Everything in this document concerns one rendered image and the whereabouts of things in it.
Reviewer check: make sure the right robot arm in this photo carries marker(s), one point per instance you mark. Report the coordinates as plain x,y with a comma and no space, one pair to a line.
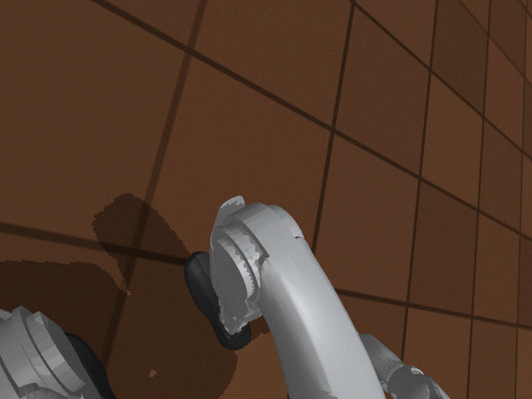
409,382

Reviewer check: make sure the right robot foot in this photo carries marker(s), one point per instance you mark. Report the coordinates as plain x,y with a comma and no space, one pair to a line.
198,281

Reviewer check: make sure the right robot hand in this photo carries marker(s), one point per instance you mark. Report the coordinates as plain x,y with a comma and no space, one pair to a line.
384,361

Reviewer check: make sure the left robot foot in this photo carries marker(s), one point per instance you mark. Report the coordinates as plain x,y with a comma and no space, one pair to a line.
93,366

